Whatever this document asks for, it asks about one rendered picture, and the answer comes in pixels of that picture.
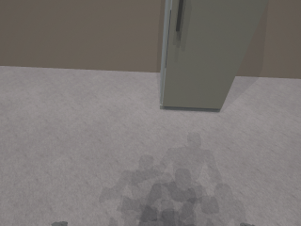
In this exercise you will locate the fridge door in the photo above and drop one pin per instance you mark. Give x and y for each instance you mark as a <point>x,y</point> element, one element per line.
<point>204,57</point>

